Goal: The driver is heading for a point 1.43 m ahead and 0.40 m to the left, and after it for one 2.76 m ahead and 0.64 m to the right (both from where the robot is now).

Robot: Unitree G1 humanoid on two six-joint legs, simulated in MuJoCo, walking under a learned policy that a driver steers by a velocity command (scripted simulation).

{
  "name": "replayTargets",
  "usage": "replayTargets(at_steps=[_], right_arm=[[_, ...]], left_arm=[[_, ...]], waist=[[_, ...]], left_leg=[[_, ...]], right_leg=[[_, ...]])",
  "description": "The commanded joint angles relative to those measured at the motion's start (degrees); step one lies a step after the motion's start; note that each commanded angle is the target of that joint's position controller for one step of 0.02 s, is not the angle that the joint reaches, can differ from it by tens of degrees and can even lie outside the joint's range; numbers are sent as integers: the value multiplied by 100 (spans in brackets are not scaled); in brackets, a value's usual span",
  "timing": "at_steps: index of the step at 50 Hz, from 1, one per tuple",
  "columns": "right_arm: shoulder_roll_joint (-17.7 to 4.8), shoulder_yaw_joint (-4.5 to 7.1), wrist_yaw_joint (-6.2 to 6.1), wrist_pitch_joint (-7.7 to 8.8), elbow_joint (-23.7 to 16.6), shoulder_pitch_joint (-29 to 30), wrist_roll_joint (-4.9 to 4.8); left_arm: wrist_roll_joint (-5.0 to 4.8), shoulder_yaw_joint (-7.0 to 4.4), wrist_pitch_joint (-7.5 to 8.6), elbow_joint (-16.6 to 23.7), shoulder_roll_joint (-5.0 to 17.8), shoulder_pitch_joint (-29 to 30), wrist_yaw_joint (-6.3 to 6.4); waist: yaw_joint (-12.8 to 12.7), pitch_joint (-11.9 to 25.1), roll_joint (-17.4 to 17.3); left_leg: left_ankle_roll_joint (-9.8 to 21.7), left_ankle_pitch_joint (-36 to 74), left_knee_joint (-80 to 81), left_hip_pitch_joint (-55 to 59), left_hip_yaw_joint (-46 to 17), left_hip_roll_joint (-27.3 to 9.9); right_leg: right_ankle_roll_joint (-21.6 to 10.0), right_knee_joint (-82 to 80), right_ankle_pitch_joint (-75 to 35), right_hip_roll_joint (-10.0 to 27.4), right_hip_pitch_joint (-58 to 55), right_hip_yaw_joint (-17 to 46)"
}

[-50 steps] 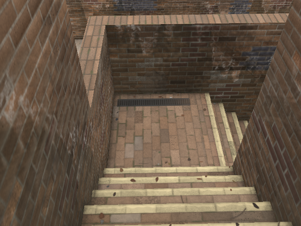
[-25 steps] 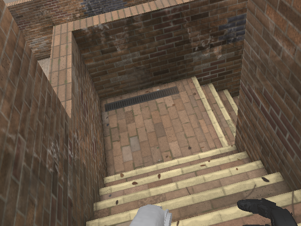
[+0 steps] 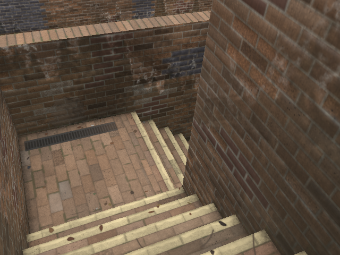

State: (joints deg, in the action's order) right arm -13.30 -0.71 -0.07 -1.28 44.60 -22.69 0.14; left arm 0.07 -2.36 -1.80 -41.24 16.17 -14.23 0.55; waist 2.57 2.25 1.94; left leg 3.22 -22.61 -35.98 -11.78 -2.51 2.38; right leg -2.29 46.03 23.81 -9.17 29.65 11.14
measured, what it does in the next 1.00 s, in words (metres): walks ahead: right foot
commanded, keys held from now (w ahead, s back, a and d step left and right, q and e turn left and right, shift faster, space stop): no key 0.34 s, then w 0.36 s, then w+q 0.30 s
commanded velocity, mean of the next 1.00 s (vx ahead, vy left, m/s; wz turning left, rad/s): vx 0.22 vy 0.00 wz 0.06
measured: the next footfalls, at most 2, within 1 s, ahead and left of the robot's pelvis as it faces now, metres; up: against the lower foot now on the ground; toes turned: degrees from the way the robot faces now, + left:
right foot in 0.36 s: +0.12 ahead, -0.11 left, +0.00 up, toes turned +0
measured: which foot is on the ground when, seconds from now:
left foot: down 0.00-0.66, up 0.68-1.00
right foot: up 0.00-0.34, down 0.36-1.00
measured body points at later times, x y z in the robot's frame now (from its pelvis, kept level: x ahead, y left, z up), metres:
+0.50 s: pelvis +0.07 +0.02 +0.00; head +0.07 +0.02 +0.45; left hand +0.16 +0.24 -0.15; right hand +0.03 -0.21 -0.15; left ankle -0.04 +0.08 -0.73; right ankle +0.08 -0.10 -0.73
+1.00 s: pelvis +0.20 -0.01 -0.11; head +0.20 +0.00 +0.34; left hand +0.15 +0.23 -0.26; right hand +0.31 -0.27 -0.24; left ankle +0.28 +0.08 -0.83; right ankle +0.08 -0.11 -0.73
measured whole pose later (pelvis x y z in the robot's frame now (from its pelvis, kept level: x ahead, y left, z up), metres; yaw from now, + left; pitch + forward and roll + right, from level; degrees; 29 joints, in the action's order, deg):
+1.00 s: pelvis +0.20 -0.01 -0.11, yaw +6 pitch -2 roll -1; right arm -14.8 2.9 1.5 -0.1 52.3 -14.8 1.2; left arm 2.4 -0.6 4.4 -61.4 12.2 -22.9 1.9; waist -1.3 -0.3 -0.9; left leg 3.8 21.0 -36.0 -23.9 0.2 2.2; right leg -3.0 71.2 49.2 0.1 16.2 -7.4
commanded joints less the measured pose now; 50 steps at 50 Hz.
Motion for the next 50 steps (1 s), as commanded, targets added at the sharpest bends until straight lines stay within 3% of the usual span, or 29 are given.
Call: replayTargets(at_steps=[1, 4, 7, 9, 10, 12, 16, 17, 18, 19, 21, 23, 26, 29, 31, 32, 33, 34, 35, 37, 39, 40, 41, 42, 43, 45, 48, 49, 50], right_arm=[[-579, 80, 21, 196, -50, 7, 73], [-292, -34, 1, 273, -63, 212, 46], [-8, -111, -85, 240, 209, -492, -84], [-197, -49, -157, 247, 583, -1075, -66], [-365, -30, -179, 289, 583, -1003, -43], [-337, -61, -183, 267, 541, -651, -113], [-402, 1, -205, 144, 822, -830, -23], [-398, 28, -235, 76, 957, -1193, 59], [-302, 21, -214, 106, 1144, -1223, 9], [-359, 54, -209, 107, 1171, -1414, 15], [-281, 94, -117, 157, 1256, -1469, -69], [-611, 260, -65, 68, 1117, -609, -72], [-436, 300, 43, 31, 1210, -780, 35], [-460, 366, -64, 119, 1289, -787, 72], [-488, 401, -81, 177, 1277, -498, 102], [-479, 408, -72, 213, 1198, -202, 87], [-477, 451, -71, 254, 1131, 14, 42], [-465, 477, -98, 271, 852, 486, -20], [-669, 505, -119, 285, 721, 717, 58], [-467, 512, -162, 243, 813, 501, -8], [-344, 514, -85, 102, 1148, -16, 187], [-503, 612, -54, 42, 1149, -36, 135], [-439, 596, 4, 50, 1095, 152, 141], [-403, 564, 40, 76, 1022, 236, 162], [-294, 483, 137, 89, 841, 516, 213], [-93, 378, 241, 128, 755, 695, 161], [-320, 339, 199, 167, 445, 1205, 100], [-341, 334, 142, 182, 430, 1182, 44], [-396, 393, 102, 161, 561, 657, 96]], left_arm=[[78, -38, 21, 195, -26, 383, -28], [120, 20, -100, -50, -129, 302, 20], [154, 163, -183, 15, -302, 740, 60], [142, 215, -223, -136, -404, 875, 85], [124, 193, -234, -242, -290, 780, 122], [86, 225, -272, -470, -214, 792, 151], [-55, 343, -186, -711, -288, 937, 122], [-172, 348, -147, -705, -259, 1028, 120], [-59, 388, -141, -1044, -401, 550, 115], [-94, 372, -77, -1016, -268, 457, 144], [-88, 285, -11, -1235, -94, 281, 195], [-25, 223, -12, -1309, -127, 437, 135], [12, 132, 37, -1212, -121, 799, 5], [10, 167, 176, -988, -195, 1270, 8], [28, 109, 266, -1274, -66, 330, 10], [54, 19, 318, -1587, 86, -684, 20], [118, -105, 332, -1847, 448, -1626, 19], [104, -158, 363, -1933, 669, -1739, -5], [70, -134, 376, -1888, 632, -1491, -16], [180, -88, 400, -1787, 437, -1034, 9], [279, -78, 487, -1639, 392, -638, 26], [287, -22, 563, -1582, 237, -515, -17], [202, 27, 679, -1585, 77, -199, 15], [181, 40, 773, -1584, 116, -235, 3], [114, 57, 830, -1565, 48, -183, 46], [42, 101, 813, -1656, 100, -348, 90], [225, 87, 709, -1840, 151, -923, 155], [311, 118, 606, -1950, 83, -1105, 207], [347, 79, 522, -2008, 253, -1112, 181]], waist=[[-247, -626, -1367], [-532, -272, -930], [-307, -421, -440], [-71, -226, -854], [-172, -86, -952], [-284, -176, -864], [-7, -609, -877], [192, -827, -771], [68, -677, -982], [101, -539, -704], [176, -101, -209], [-91, -233, -189], [116, -768, -563], [167, -980, -480], [-248, -637, -347], [-701, -218, -148], [-1104, 103, 198], [-1217, -26, 796], [-1116, -516, 318], [-666, -944, -83], [-243, -744, 137], [-10, -701, -222], [114, -695, -9], [97, -659, 223], [187, -773, -123], [77, -762, 132], [-487, -1294, 369], [-654, -1295, 503], [-543, -931, 622]], left_leg=[[92, 1490, 1335, -130, -1919, -1089], [248, 3419, 956, -483, -1442, -1002], [153, 4287, 511, 464, -1138, -802], [151, 5311, 472, 674, -1342, -1014], [217, 5748, 386, 420, -1196, -1109], [203, 6359, 404, -95, -1008, -1098], [158, 6825, 570, 358, -1014, -1319], [114, 6897, 865, 657, -930, -1256], [87, 7089, 756, 208, -1074, -1419], [-12, 6416, 910, 396, -1009, -1274], [29, 4990, 1132, 122, -856, -1099], [437, 2257, 1001, 531, -613, -816], [842, 767, 1241, 675, -1407, -1147], [909, 1439, 1020, 907, -1485, -1309], [676, 2553, 27, 247, -821, -904], [412, 2864, -950, -788, -335, -500], [200, 1820, -2399, -2149, -14, -39], [154, -1173, -3483, -3302, -32, 317], [165, -1538, -3380, -3695, -489, 119], [123, -1027, -3278, -3268, -604, -201], [151, 453, -3460, -2346, -354, -212], [147, 1595, -3052, -2069, -432, -137], [129, 2434, -2571, -2061, -596, -181], [112, 2951, -2359, -1840, -375, -88], [17, 4555, -1464, -984, -88, 164], [-30, 5168, -1123, 115, 412, 333], [8, 4631, 113, -515, 581, 257], [61, 4467, 668, -771, 708, 123], [126, 4166, 170, -58, 1161, 309]], right_leg=[[51, 1986, -429, -134, 1617, -99], [12, 3788, -829, -154, 1509, -181], [172, 2860, -749, 215, 2342, -332], [178, 2603, -1595, 532, 1652, -440], [130, 2702, -1961, 533, 1182, -628], [119, 2041, -2123, 753, 332, -918], [170, 88, -926, 979, -297, -943], [222, -1253, 232, 837, -432, -1177], [89, -761, -1441, 1046, -1504, -893], [39, -1656, -1291, 1109, -1837, -760], [-339, -742, -2555, 1244, -2575, -533], [-545, -1085, -1311, 930, -1779, -804], [-587, -596, -353, 699, -602, -1087], [-502, -571, -1071, 758, -47, -1249], [-721, -633, -1930, 766, -1336, -1081], [-1019, -832, -2301, 943, -2840, -539], [-1471, -1257, -2050, 1570, -4070, 707], [-1825, -1922, -1988, 2397, -4078, 2050], [-1836, -1983, -2048, 2592, -3540, 2023], [-1621, -1908, -1991, 2605, -2301, 1355], [-1378, -1610, -1006, 2277, -1236, 734], [-1146, -1142, -242, 1889, -596, 210], [-746, -834, 432, 1715, -401, -147], [-669, -725, 756, 1694, -37, -245], [-484, -581, 1171, 1515, 1032, -770], [-441, -229, 1222, 1501, 1629, -1157], [-536, 778, 168, 1728, 502, -1121], [-586, 1234, -633, 1825, -83, -1115], [-672, 1895, -1557, 1852, -2, -1170]])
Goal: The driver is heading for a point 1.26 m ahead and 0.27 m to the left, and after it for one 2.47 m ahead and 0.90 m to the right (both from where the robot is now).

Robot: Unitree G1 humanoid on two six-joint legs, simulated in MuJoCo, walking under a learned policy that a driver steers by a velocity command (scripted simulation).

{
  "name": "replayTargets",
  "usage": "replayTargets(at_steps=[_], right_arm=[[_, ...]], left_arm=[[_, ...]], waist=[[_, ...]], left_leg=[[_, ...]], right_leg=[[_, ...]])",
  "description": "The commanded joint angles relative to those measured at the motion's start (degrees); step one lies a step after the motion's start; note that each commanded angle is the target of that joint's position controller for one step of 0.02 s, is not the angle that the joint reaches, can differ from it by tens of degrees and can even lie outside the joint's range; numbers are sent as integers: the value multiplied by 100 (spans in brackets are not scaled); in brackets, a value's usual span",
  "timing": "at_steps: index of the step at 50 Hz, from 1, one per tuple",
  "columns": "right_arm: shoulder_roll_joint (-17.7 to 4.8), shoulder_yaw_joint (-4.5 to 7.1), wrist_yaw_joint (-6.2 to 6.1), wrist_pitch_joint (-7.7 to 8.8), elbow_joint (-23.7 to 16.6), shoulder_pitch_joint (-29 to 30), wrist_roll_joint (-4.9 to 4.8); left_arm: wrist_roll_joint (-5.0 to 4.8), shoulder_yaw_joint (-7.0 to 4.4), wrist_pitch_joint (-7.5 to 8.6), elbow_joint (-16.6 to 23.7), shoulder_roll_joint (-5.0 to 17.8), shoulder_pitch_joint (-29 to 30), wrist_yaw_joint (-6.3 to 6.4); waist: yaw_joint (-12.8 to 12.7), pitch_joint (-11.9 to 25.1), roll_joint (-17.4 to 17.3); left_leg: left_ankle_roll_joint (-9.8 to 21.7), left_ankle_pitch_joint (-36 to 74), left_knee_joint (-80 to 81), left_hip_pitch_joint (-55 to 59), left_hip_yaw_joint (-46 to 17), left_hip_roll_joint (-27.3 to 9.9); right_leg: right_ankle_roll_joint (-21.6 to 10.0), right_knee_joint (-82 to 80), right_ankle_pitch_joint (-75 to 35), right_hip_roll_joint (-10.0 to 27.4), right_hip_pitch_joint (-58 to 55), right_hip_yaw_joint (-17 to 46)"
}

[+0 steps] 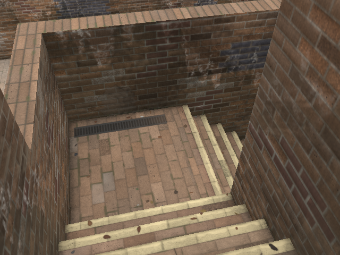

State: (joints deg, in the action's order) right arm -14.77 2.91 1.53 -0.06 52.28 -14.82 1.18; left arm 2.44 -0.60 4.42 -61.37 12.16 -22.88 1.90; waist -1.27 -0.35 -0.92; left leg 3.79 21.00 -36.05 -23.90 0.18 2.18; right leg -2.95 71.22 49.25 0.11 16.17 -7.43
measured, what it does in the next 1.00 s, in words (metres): goes down, turning left: left foot 0.21 m lower, then right foot 0.21 m lower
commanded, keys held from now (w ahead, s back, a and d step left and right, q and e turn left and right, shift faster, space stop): w+q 0.72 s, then w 0.28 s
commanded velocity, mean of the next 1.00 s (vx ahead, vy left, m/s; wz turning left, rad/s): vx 0.49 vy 0.00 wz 0.49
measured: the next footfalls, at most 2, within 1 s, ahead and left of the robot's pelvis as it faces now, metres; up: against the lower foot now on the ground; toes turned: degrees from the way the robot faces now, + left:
left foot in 0.06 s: +0.11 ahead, +0.06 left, -0.21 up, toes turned +3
right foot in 0.56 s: +0.37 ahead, -0.07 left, -0.41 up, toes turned +19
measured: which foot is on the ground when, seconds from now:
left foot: up 0.00-0.04, down 0.06-0.58, up 0.60-1.00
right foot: down 0.00-0.06, up 0.08-0.54, down 0.56-1.00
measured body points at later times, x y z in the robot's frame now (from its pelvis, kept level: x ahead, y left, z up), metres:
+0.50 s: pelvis +0.23 +0.01 -0.20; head +0.18 +0.03 +0.25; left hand +0.31 +0.28 -0.32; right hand +0.25 -0.23 -0.33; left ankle +0.07 +0.06 -0.82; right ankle +0.38 -0.09 -0.91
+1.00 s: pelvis +0.44 +0.09 -0.41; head +0.44 +0.09 +0.04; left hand +0.22 +0.24 -0.55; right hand +0.70 -0.02 -0.53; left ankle +0.53 +0.26 -1.13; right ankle +0.33 -0.08 -1.02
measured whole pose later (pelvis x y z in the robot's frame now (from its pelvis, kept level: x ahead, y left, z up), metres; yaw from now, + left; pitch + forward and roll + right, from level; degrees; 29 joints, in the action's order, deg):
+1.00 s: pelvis +0.44 +0.09 -0.41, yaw +28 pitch -2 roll -4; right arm -13.3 2.8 1.8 0.3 52.5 -4.1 0.6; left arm 1.8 0.3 6.2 -60.5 11.0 -31.8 0.7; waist -6.8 -0.9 -5.4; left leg 3.7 30.4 -31.4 -28.3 -2.9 -1.9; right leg -0.1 68.9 52.5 1.3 9.8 -9.4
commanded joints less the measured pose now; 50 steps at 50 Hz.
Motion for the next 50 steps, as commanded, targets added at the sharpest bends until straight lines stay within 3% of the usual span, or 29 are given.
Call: replayTargets(at_steps=[1, 2, 3, 4, 5, 7, 8, 9, 11, 13, 15, 17, 23, 25, 26, 28, 29, 30, 32, 33, 34, 35, 36, 38, 39, 42, 46, 48, 50], right_arm=[[-424, 110, -33, 3, 21, -828, -167], [-568, 162, -60, 24, 262, -1421, 16], [-611, 225, -17, 24, 529, -2210, -8], [-810, 178, 105, 61, 710, -2679, -86], [-976, 154, 105, 18, 567, -2323, -166], [-1251, 277, 28, -60, 583, -2310, -163], [-630, 68, -46, -14, 490, -1797, -122], [-484, -49, -89, 100, 400, -1593, 5], [15, -298, -288, 290, 154, -952, -102], [-577, -116, -284, 325, 225, -1119, -118], [-268, -161, -384, 402, 353, -1438, -235], [-131, -198, -437, 367, 190, -1272, -163], [-50, -158, -295, 329, 158, -1220, -2], [-2, -157, -366, 237, 108, -1702, 79], [-123, -170, -378, 123, 292, -1103, 81], [-320, -63, -226, 102, 251, -1305, 20], [-172, 10, -159, 158, 64, -1617, -105], [-27, -58, -316, 127, 6, -1901, -226], [-165, -35, -412, 119, -123, -797, 54], [-217, -25, -347, 96, -405, -371, 128], [-202, 14, -339, 59, -507, 76, 192], [45, -33, -333, -26, -756, 574, 307], [-81, -16, -305, -111, -782, 767, 141], [212, -70, -154, -190, -195, -127, 238], [141, 13, -117, -179, 252, -744, 176], [-18, 68, -24, 15, -101, 649, 110], [99, -5, 110, 49, -446, 1888, -55], [-99, 31, 32, 118, -420, 1740, -157], [-458, 101, -56, 116, 47, 358, -79]], left_arm=[[190, -156, -258, 3, 815, -324, 108], [96, -152, -335, -33, 694, -390, 150], [126, -186, -371, -32, 585, -186, 150], [103, -92, -356, 125, 75, -90, 75], [-88, -54, -298, 582, 128, -300, 77], [51, -98, -275, 844, 584, 631, 58], [169, -191, -306, 793, 771, 1166, 50], [130, -225, -349, 844, 748, 1243, 11], [203, -88, -452, 1101, 303, 1668, -85], [147, -142, -495, 492, 250, 662, -68], [122, -280, -369, 620, 573, 1063, -147], [128, -178, -309, 805, 309, 1504, -204], [-35, -189, -124, 1282, 273, 1414, -142], [-202, -149, -30, 1631, 347, 1802, -93], [-88, -230, -9, 1167, 203, 684, -130], [-286, -329, 6, 992, 557, -477, -72], [-212, -445, -86, 890, 1040, -845, -141], [-186, -388, -139, 930, 859, -1269, -320], [-259, -378, -83, 987, 817, -1542, -431], [-250, -489, -87, 919, 1164, -1440, -311], [-139, -283, -12, 837, 727, -1558, -330], [-107, -345, 85, 712, 927, -1215, -300], [-154, -28, 103, 888, 169, -546, -209], [-185, 14, 188, 816, 445, -296, -160], [-165, -45, 228, 815, 763, -465, -217], [-371, 32, 283, 590, 459, -554, -167], [-98, -33, 183, 507, 621, -640, -89], [-13, -37, 252, 286, 653, -862, -85], [-53, -114, 245, 213, 839, -623, -65]], waist=[[111, -408, 990], [284, -125, 626], [817, 2, -101], [750, 61, -960], [232, 344, -1071], [657, 326, -1054], [483, -349, -119], [287, -655, -79], [-48, -1084, 183], [-311, -480, -500], [-131, -474, -236], [40, -429, -33], [507, -489, -633], [1040, -901, -249], [510, -193, -842], [22, -146, 156], [236, 387, 1451], [109, 1047, 1322], [-421, 851, 380], [-318, 553, 670], [-191, -305, 113], [-179, -511, 1146], [295, -1247, 334], [602, -768, 836], [745, -331, 525], [230, -725, 600], [-413, -1169, 553], [-535, -1047, 754], [-11, -616, 765]], left_leg=[[332, -1520, 1609, 952, -83, -342], [438, -1585, 1832, 1544, 241, -194], [909, -949, 2699, 2645, -434, -657], [807, 2285, -147, 4020, -721, -1128], [849, 2427, -659, 4289, -1365, -1461], [1925, -4940, 1174, 2996, -3621, -2188], [1697, -5819, 1212, 2388, -3487, -1859], [1447, -5762, 1107, 1506, -3325, -1624], [1173, -4647, 1276, -1052, -2504, -950], [1099, -2825, 1030, -1284, -2461, -928], [983, -3363, 20, -316, -2521, -582], [966, -4618, -316, -685, -2501, -313], [991, -3262, -2045, -387, -2486, 113], [979, -2292, -2256, 1038, -2463, 346], [1133, -1468, -3427, -84, -2761, 100], [865, -2234, -5511, -675, -1926, 685], [598, -6923, -7511, -2339, -1209, 1115], [589, -7774, -8621, -4068, -739, 816], [629, -6430, -8685, -4628, -523, 312], [547, -5964, -8619, -4802, -417, 103], [443, -4835, -7612, -5019, -774, -49], [197, -4195, -6915, -5081, -1005, -256], [-164, -2902, -5050, -4014, -1024, -135], [-194, -1412, -4181, -2009, -508, -36], [-92, -816, -3968, -1096, -377, 121], [64, 1299, -1639, -2145, -919, 56], [-43, 1239, 236, -813, -167, -66], [-45, 1554, 762, -570, -264, -458], [76, 870, 1326, 602, -422, -849]], right_leg=[[-839, 37, -5059, 1063, 480, 1010], [-904, 1455, -6416, 952, 187, 921], [-837, 3819, -4963, 384, 1290, 639], [-650, 5731, -33, -420, 3899, 13], [-727, 5569, -562, -62, 5013, 351], [-339, 4089, -1041, 237, 5623, 1001], [-64, 3449, -2192, 404, 5868, 1265], [162, 2354, -3173, 434, 5517, 1223], [629, 64, -4866, 226, 3556, 813], [543, 337, -5784, 223, 2129, 798], [410, -891, -7102, 289, 2811, 1103], [419, -1887, -8154, 134, 2110, 973], [225, -3228, -7701, -197, 1041, 1035], [181, -5736, -6346, 15, 1716, 1300], [29, -4036, -7456, 13, -190, 1150], [39, -5875, -8054, 391, -1865, 991], [-395, -4709, -9998, 1449, -3735, 1818], [-588, -2651, -10973, 2390, -5263, 2053], [-780, -3235, -8681, 2232, -4037, 1945], [-1359, -3652, -6768, 2520, -3059, 2883], [-1183, -3485, -7186, 2223, -1956, 2241], [-1253, -3638, -6120, 2578, -1250, 2902], [-788, -4158, -5283, 1981, 807, 2003], [-537, -3949, -5499, 1599, 1901, 1584], [-374, -3822, -5628, 1512, 2011, 1298], [-173, -2978, -2836, 1081, 722, 1166], [-573, -2876, -2711, 1154, 923, 1097], [-594, -2117, -3295, 1152, 263, 1140], [-640, -776, -4315, 1121, 225, 1201]])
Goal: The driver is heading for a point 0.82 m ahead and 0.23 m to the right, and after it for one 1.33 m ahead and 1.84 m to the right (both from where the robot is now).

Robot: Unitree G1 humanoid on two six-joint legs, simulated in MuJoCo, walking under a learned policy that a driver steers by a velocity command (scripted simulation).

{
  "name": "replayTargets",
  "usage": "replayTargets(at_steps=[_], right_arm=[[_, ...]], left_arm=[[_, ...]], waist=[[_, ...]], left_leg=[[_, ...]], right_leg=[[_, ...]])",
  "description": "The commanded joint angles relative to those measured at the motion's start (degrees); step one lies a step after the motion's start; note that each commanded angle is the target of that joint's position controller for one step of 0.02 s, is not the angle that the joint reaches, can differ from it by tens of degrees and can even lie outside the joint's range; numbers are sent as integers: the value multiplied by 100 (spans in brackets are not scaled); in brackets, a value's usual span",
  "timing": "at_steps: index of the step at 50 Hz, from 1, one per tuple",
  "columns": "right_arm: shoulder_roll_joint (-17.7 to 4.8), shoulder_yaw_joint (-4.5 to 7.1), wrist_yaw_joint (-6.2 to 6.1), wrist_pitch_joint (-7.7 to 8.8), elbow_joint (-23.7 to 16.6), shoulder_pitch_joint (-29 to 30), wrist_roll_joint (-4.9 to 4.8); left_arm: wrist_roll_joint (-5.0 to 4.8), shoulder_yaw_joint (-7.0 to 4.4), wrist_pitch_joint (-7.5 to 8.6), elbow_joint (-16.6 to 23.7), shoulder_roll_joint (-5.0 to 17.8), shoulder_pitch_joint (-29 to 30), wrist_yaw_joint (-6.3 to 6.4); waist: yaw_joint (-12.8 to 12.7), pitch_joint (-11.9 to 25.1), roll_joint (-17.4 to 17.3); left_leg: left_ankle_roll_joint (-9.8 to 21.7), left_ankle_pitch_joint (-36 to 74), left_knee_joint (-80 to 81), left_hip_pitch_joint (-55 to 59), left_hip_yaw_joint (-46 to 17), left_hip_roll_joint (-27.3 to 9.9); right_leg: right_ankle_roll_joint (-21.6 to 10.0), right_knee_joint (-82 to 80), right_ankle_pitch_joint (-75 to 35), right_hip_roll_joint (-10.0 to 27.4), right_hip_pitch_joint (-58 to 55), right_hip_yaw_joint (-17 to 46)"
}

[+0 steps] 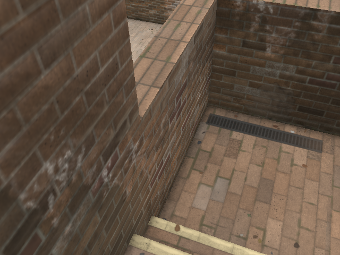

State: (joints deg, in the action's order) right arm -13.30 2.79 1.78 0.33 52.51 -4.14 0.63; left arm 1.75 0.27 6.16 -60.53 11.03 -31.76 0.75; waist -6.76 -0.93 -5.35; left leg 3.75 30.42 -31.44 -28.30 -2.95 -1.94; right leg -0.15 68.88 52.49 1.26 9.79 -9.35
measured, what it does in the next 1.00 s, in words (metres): goes down, turning right: left foot 0.20 m lower, then right foot 0.21 m lower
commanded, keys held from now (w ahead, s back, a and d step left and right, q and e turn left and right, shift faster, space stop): w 0.06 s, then w+e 0.94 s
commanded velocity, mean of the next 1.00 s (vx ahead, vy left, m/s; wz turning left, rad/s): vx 0.50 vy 0.00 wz -0.38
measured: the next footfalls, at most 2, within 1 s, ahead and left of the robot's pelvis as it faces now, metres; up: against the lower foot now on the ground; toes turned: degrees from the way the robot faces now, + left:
left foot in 0.04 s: +0.15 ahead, +0.10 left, -0.20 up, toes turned +3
right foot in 0.58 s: +0.35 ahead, -0.13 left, -0.41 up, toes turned -12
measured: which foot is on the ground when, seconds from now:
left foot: up 0.00-0.02, down 0.04-0.58, up 0.60-1.00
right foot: down 0.00-0.04, up 0.06-0.56, down 0.58-1.00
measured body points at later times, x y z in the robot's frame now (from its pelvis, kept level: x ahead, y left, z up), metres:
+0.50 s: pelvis +0.21 -0.01 -0.20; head +0.20 -0.01 +0.25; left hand +0.38 +0.21 -0.32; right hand +0.12 -0.24 -0.35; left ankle +0.11 +0.10 -0.82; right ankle +0.34 -0.14 -0.90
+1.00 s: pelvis +0.42 -0.08 -0.36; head +0.38 -0.11 +0.08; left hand +0.47 +0.15 -0.49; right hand +0.44 -0.36 -0.50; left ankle +0.63 -0.01 -1.03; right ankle +0.31 -0.12 -1.03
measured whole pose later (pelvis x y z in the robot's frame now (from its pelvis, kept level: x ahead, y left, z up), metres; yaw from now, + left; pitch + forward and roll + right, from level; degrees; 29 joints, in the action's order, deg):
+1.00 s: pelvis +0.42 -0.08 -0.36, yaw -28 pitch -1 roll +2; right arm -13.3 2.0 0.1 0.0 49.7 -9.3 3.2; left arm 0.0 0.3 1.4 -55.7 8.1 -30.2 2.1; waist -2.8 3.7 -3.1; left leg -1.6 21.9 -50.1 -37.7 -4.3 0.7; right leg -6.7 62.3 41.0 -11.0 17.7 11.1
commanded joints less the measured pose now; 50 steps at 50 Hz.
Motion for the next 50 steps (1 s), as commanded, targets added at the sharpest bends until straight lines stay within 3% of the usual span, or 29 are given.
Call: replayTargets(at_steps=[1, 2, 3, 4, 5, 6, 7, 8, 10, 12, 13, 14, 17, 20, 23, 27, 29, 30, 31, 32, 33, 34, 35, 36, 37, 38, 40, 43, 50], right_arm=[[-789, 211, -151, 55, 404, -1940, 23], [-847, 243, -134, 68, 515, -2382, 92], [-1037, 342, -106, 26, 747, -2865, 86], [-1091, 175, -23, 113, 769, -2928, 185], [-916, 185, 21, 116, 683, -3096, -31], [-845, 161, -1, 151, 650, -3102, -9], [-1175, 265, -138, 207, 691, -3014, -55], [-513, 66, -178, 320, 646, -2619, 32], [-55, -207, -207, 425, 521, -1764, 68], [-566, -144, -219, 557, 525, -1904, 97], [-721, -107, -248, 573, 549, -1950, -48], [-457, -133, -257, 633, 685, -1876, -215], [-395, -152, -344, 728, 857, -2153, -281], [-459, -134, -402, 646, 833, -2068, -142], [-377, -148, -477, 498, 710, -2378, 9], [-818, 85, -482, 192, 440, -2204, 300], [-733, 105, -552, 107, 485, -2223, 234], [-379, 81, -487, 80, 483, -2196, 281], [-75, -34, -389, 118, -81, -2601, 237], [-294, -56, -336, 198, -562, -1983, 129], [-346, -59, -332, 182, -557, -1680, 274], [-534, 7, -352, 82, -456, -1252, 272], [-407, -14, -316, 42, -415, -1201, 298], [-395, -5, -310, 12, -310, -1217, 318], [-174, -85, -273, -77, -510, -829, 268], [-12, -142, -269, -103, -470, -705, 333], [12, -149, -272, -110, -93, -1449, 422], [-501, 41, -237, 22, -303, -885, 226], [-334, 22, -169, 96, -684, -76, 239]], left_arm=[[21, -246, -22, -17, 1059, 194, 112], [18, -293, -178, -143, 957, -62, 176], [107, -376, -229, -150, 843, -167, 127], [-109, -258, -267, 180, 240, -742, 175], [-108, -217, -319, 312, 540, -579, 194], [47, -245, -389, 242, 521, -234, 209], [136, -189, -456, 533, 408, 192, 174], [251, -229, -422, 644, 606, 799, 168], [149, -211, -544, 726, 373, 895, 77], [238, -236, -688, 449, 219, 512, 72], [241, -274, -760, 401, 289, 315, 115], [242, -340, -749, 593, 457, 652, 64], [219, -319, -658, 1067, 410, 1599, -31], [181, -263, -619, 1383, 309, 2246, -104], [-74, -246, -493, 1594, 208, 2961, -116], [-223, -438, -481, 1218, 574, 1638, -194], [-133, -649, -517, 452, 977, -31, -259], [-237, -601, -609, 484, 1070, 25, -258], [-342, -510, -662, 588, 1340, 69, -293], [-507, -620, -756, 568, 1501, -251, -250], [-364, -636, -761, 451, 1604, -375, -156], [-263, -518, -789, 644, 1249, 233, -119], [-168, -485, -698, 670, 1300, 189, -93], [-112, -297, -590, 601, 834, 223, -86], [-142, -103, -490, 800, 399, 647, 23], [-142, -65, -466, 834, 405, 905, 56], [-128, -211, -399, 786, 909, 584, 72], [-233, -187, -369, 740, 689, 546, 110], [-130, -148, -388, 963, 521, 650, 144]], waist=[[946, 90, 1090], [1158, -106, 465], [1193, -45, -615], [615, 724, -1072], [953, 1341, -248], [1005, 828, 54], [942, 894, -616], [906, 407, 300], [269, -517, 320], [163, -225, -65], [79, -56, -303], [49, -144, -242], [324, -310, -166], [585, -683, 135], [1090, -1214, -75], [636, -662, -45], [-3, 443, 923], [66, 246, 1765], [685, 771, 2343], [167, 1590, 2205], [204, 1082, 1538], [365, 515, 1131], [459, 323, 1498], [710, -188, 743], [908, -485, 648], [946, -414, 752], [1040, 208, 1218], [994, -131, 881], [516, -388, 1263]], left_leg=[[82, -336, 1234, 2460, 161, -263], [48, -838, 2340, 2846, 492, -189], [147, -428, 1773, 4046, 196, -613], [489, 4072, -1431, 5763, -404, -1675], [799, 1982, -1053, 5964, -887, -1913], [1067, 237, -526, 4821, -950, -1944], [1719, -2341, 11, 4168, -1999, -2516], [1398, -2878, 130, 3054, -1575, -2195], [892, -2611, 309, 174, -670, -1670], [865, -1737, 163, -389, -568, -1576], [853, -1226, -72, -178, -683, -1704], [511, -2153, -492, 170, -235, -1207], [416, -4646, -847, 157, -375, -1273], [353, -6194, -1170, -46, -165, -1146], [428, -5555, -1665, 232, 72, -1231], [682, -3749, -3645, 940, 36, -1467], [578, -3201, -7006, 295, 695, -864], [351, -7601, -9546, -1513, 1345, 151], [147, -8165, -10177, -3415, 1003, 25], [-27, -8114, -9808, -4302, 789, 116], [-86, -7149, -8415, -4589, -27, -283], [-161, -6672, -8170, -4383, 91, -291], [-231, -6723, -8084, -4276, 62, -205], [-370, -4993, -6734, -4233, -274, -359], [-691, -3906, -5531, -3502, -29, -191], [-836, -3465, -5063, -2611, 205, -34], [-832, -3000, -5411, -2083, 232, 65], [-603, -1303, -3282, -1804, 43, 137], [-476, -445, -1560, -297, -60, 348]], right_leg=[[-960, 762, -5889, 769, 812, 1290], [-944, 2288, -5408, 219, 963, 1076], [-893, 4339, -1336, -481, 2381, 829], [-624, 5333, 751, -602, 4622, 1236], [-667, 4736, 67, -315, 5304, 1424], [-686, 4687, -688, -278, 5364, 1529], [-553, 4803, -992, -159, 5718, 1497], [-385, 3235, -2911, -55, 5457, 2189], [56, 1330, -4672, -158, 3915, 1934], [146, 1216, -5516, -367, 2771, 1483], [120, 1373, -5337, -417, 2814, 1504], [50, 433, -6364, -266, 3256, 1853], [-172, -840, -8072, -342, 3140, 1924], [-186, -2062, -8394, -387, 2650, 1741], [-198, -3643, -8092, -81, 2399, 1307], [-766, -4825, -5976, 451, 1169, 1321], [-1023, -5074, -6228, 117, -1203, 1048], [-982, -3836, -8109, 462, -1861, 1246], [-1174, -2005, -10823, 842, -2923, 2015], [-1894, -2846, -9436, 1513, -3477, 3404], [-2242, -3708, -5481, 1849, -2425, 4162], [-2072, -4148, -3445, 1532, -1431, 4161], [-2183, -4170, -3232, 1610, -815, 4811], [-1793, -3945, -3237, 1272, -171, 4192], [-1603, -4069, -3312, 991, 1259, 3891], [-1481, -4012, -3813, 697, 2063, 3751], [-1409, -3587, -5607, 612, 1646, 3813], [-1229, -3013, -4174, 106, 1797, 3683], [-1459, -1905, -3514, -345, 1981, 3847]])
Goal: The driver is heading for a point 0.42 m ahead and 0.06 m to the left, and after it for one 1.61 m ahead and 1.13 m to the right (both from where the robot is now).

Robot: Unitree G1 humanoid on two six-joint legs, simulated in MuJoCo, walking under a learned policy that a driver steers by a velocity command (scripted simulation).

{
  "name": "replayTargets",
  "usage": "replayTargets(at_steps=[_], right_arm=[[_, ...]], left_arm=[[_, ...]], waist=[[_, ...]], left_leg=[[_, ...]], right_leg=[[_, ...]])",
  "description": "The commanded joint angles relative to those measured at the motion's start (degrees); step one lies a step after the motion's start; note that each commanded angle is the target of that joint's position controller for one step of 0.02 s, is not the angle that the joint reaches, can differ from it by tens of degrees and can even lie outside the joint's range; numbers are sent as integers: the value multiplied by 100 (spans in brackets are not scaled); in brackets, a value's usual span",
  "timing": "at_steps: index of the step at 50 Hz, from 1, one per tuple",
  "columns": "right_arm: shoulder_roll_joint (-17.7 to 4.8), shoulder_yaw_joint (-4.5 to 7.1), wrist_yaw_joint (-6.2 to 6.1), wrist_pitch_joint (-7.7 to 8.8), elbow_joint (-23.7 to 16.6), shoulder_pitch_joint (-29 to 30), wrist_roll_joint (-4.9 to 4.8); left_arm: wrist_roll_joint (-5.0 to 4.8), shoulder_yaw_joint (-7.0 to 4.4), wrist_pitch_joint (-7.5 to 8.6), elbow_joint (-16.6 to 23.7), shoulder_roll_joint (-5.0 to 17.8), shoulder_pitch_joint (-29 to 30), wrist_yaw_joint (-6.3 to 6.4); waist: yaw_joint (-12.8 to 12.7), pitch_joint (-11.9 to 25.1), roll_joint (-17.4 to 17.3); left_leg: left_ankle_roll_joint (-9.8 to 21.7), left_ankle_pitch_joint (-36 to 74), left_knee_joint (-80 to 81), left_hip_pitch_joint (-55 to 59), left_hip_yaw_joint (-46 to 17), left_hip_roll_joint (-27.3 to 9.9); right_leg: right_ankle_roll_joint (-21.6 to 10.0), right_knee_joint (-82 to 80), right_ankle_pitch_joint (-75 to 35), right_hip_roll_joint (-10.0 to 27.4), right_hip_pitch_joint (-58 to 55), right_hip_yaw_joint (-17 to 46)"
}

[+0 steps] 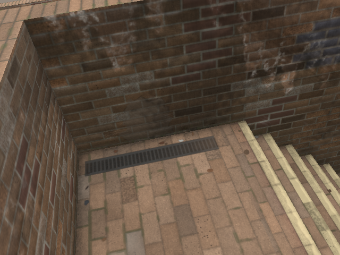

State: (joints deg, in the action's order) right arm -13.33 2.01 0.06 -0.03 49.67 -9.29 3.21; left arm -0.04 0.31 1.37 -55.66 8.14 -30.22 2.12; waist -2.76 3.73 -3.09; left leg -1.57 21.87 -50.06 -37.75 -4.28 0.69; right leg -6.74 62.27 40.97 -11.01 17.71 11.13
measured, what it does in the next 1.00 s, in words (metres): goes down, turning right: left foot 0.21 m lower, then right foot 0.20 m lower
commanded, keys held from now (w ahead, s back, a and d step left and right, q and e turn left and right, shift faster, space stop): w+e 0.08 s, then w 0.30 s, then e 0.62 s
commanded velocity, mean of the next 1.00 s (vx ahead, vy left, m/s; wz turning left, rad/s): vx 0.30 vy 0.00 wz -0.42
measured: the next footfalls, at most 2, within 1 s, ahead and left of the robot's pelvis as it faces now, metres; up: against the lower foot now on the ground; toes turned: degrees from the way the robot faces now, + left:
left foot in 0.14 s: +0.15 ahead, +0.12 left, -0.21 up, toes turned -5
right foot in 0.64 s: +0.42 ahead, -0.05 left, -0.41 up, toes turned -15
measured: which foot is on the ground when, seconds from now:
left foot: up 0.00-0.12, down 0.14-0.62, up 0.64-1.00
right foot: down 0.00-0.14, up 0.16-0.62, down 0.64-1.00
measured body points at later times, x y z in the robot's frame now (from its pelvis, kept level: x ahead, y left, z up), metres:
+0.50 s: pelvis +0.23 +0.04 -0.20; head +0.22 +0.07 +0.25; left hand +0.40 +0.23 -0.34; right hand +0.06 -0.14 -0.33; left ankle +0.11 +0.12 -0.87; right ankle +0.42 -0.10 -0.87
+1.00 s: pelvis +0.42 +0.03 -0.37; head +0.42 +0.02 +0.08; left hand +0.51 +0.27 -0.50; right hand +0.48 -0.26 -0.48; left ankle +0.58 +0.14 -1.01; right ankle +0.38 -0.04 -1.07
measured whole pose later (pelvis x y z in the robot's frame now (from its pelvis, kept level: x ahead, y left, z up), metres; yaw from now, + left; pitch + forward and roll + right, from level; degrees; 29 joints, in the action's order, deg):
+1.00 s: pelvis +0.42 +0.03 -0.37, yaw -25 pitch +0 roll +0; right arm -14.0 1.1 -0.3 -3.3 45.4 -3.9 3.2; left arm 1.7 -0.5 0.1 -53.5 11.7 -22.3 2.4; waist -2.7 -0.6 -2.0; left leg -2.8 5.0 -64.5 -42.2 -6.9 -0.3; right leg -5.5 46.3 23.9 -8.9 21.6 6.7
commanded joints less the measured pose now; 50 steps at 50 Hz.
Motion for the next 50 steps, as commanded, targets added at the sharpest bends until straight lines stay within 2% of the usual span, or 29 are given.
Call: replayTargets(at_steps=[1, 4, 6, 7, 8, 9, 10, 11, 12, 13, 15, 16, 18, 21, 24, 28, 31, 32, 33, 34, 35, 36, 37, 38, 39, 41, 44, 47, 50], right_arm=[[-260, 46, 3, 168, -582, 567, -104], [-229, 102, -52, 426, -544, -125, -382], [-425, 270, -103, 362, 138, -2165, -481], [-747, 399, -119, 290, 267, -2477, -501], [-636, 327, -46, 256, 289, -2964, -450], [-626, 195, 109, 226, 310, -2905, -236], [-650, 222, 181, 241, 311, -3068, -407], [-668, 194, 193, 350, 298, -3140, -395], [-845, 239, 90, 398, 474, -2954, -367], [-647, 147, 89, 432, 604, -2861, -348], [-229, -89, 53, 582, 797, -2727, -172], [-6, -209, -38, 619, 570, -1974, -307], [-596, -72, -5, 652, 529, -1857, -396], [25, -187, -118, 633, 683, -2043, -564], [-62, -177, -134, 516, 812, -2399, -224], [226, -234, -212, 330, 1251, -3135, 10], [-257, -124, -226, 323, 1116, -2281, -96], [-254, -82, -237, 321, 1130, -2405, -210], [-279, 6, -210, 294, 1032, -2179, -217], [-181, 38, -294, 237, 505, -2413, -394], [-344, -28, -308, 181, 384, -2111, -255], [-428, 10, -296, 117, 269, -1700, -116], [-549, 39, -231, 37, 274, -1449, -34], [-157, -45, -222, -35, 95, -1498, 45], [22, -170, -188, -102, -92, -1295, -72], [-142, -121, -220, -193, -7, -996, -44], [-383, -16, -166, -220, -128, -627, -65], [-364, -46, -62, -312, -629, 298, -29], [-389, -16, 18, -295, -890, 796, 24]], left_arm=[[112, -138, 89, 555, 799, 502, -8], [243, -117, -5, 388, 721, 441, 5], [225, -123, -99, 271, 845, 779, 49], [268, -178, -43, 261, 752, 493, 11], [109, -203, 19, 336, 519, 550, -107], [-83, -139, 85, 603, 334, 116, -88], [0, -96, 77, 571, 451, 270, -34], [194, -189, 75, 627, 817, 914, -18], [320, -164, 10, 708, 781, 1323, -29], [421, -218, -79, 679, 929, 1777, -61], [289, -171, -52, 527, 619, 1961, -105], [262, -47, -26, 756, 495, 2224, -227], [338, -132, -62, 77, 360, 1506, -281], [260, -193, 136, 280, 632, 2555, -342], [203, -90, 183, 450, 272, 3243, -400], [-24, -41, 282, 713, 331, 3546, -388], [121, -293, 192, -90, 1034, 1075, -343], [307, -377, 153, -345, 1097, 601, -376], [364, -474, 94, -511, 1267, -26, -399], [222, -436, 67, -327, 1501, -48, -434], [-19, -355, 61, -151, 1289, 128, -413], [-71, -378, 48, -31, 1337, 580, -325], [-58, -249, 25, 206, 1138, 1239, -269], [47, -264, 100, 201, 1211, 1128, -138], [-30, -173, 69, 219, 939, 1347, -51], [138, -153, 30, 458, 982, 1539, -12], [-4, -262, -8, 317, 1224, 810, 49], [129, -235, -86, 377, 1047, 807, 57], [220, -257, -110, 614, 1245, 736, 53]], waist=[[-53, -1009, 1007], [-199, -984, 1077], [676, -719, 962], [628, -696, 131], [736, -11, -631], [189, 277, -1197], [403, 579, -1182], [642, 149, -507], [573, -168, -998], [466, -858, -342], [201, -1476, 60], [-265, -1668, 546], [-303, -596, -380], [98, -928, -187], [676, -1202, -19], [1429, -1609, -123], [236, -500, -210], [-28, -970, 774], [-355, -761, 1587], [102, 425, 1672], [-77, 850, 733], [38, 425, 485], [347, 268, -272], [473, 277, 1006], [670, 39, 788], [669, 227, 437], [425, 375, 720], [259, -176, 757], [153, -264, 665]], left_leg=[[6, -304, 1026, 767, 274, 204], [145, -502, 2291, 1994, 204, 228], [338, 218, 3542, 3636, 286, -349], [650, 49, 4826, 4117, -447, -1039], [706, 2009, 2653, 5790, -391, -1509], [737, 3021, 450, 6907, -551, -1833], [949, 1841, 607, 6928, -757, -1869], [1239, 203, 1253, 5986, -1070, -1835], [1765, -2238, 2109, 4746, -2303, -2199], [1748, -2981, 2402, 3760, -2438, -2055], [1098, -1956, 1751, 2368, -1724, -1480], [919, -1958, 2192, 670, -1017, -1120], [880, -1415, 2480, 57, -913, -1097], [800, -3447, 1276, 1460, -368, -556], [812, -3543, 826, 1439, -71, -552], [841, -1744, -172, 2808, -125, -517], [894, -307, -2535, 2288, -152, -792], [718, -1521, -3841, 1499, 404, -310], [515, -6422, -6220, -369, 1052, 541], [208, -8255, -7264, -2413, 889, 378], [203, -7703, -6665, -2848, 610, -10], [218, -7044, -6259, -2625, 389, -118], [326, -5760, -5555, -1865, 528, -99], [260, -5075, -5216, -1850, 193, -194], [-10, -3968, -3301, -1226, 112, -352], [-184, -3108, -2532, 368, 333, -122], [-91, -1960, -2211, -533, 39, -162], [-109, -1294, -1510, -1091, -219, -191], [-164, -1565, -1374, -1162, -441, -6]], right_leg=[[-798, -1163, -2681, 749, 1090, 1658], [-822, -53, -3722, 455, 962, 1585], [-836, 1705, -4358, 419, 1328, 1153], [-657, 3490, -2760, 101, 1539, 679], [-499, 5608, 966, -455, 3181, -99], [-441, 6526, 1477, -104, 5066, -444], [-448, 6749, 1006, 180, 5754, -693], [-403, 6192, -4, 382, 5993, -618], [-182, 5729, -500, 627, 5816, -504], [6, 5526, -735, 721, 5944, -433], [329, 3669, -2478, 715, 5595, -73], [567, 1337, -3872, 788, 4138, -325], [487, 1229, -6020, 841, 1518, -1115], [217, -1337, -8011, 1120, 2465, -922], [133, -2342, -7915, 840, 1649, -1242], [301, -4206, -6928, 1094, 1706, -1451], [48, -4288, -6697, 1233, -716, -1360], [97, -5609, -6779, 1202, -1602, -1644], [-316, -5134, -8964, 1969, -3452, -959], [-946, -2040, -12589, 3272, -5558, 191], [-1389, -2479, -11579, 3422, -5302, 367], [-1593, -2952, -9876, 3333, -4008, 408], [-1201, -3305, -8352, 2619, -2579, 30], [-1696, -3112, -8682, 2998, -1907, 701], [-1546, -3612, -7987, 2775, -837, 546], [-1256, -3428, -8195, 2206, 347, 334], [-834, -2788, -7296, 1705, -710, 450], [-1001, -2522, -4690, 1721, -388, 1448], [-1330, -2204, -4213, 1740, -259, 2155]])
